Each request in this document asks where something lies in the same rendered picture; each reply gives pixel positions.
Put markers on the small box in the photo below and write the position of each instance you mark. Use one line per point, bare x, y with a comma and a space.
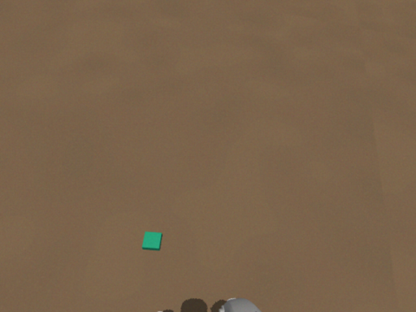
152, 241

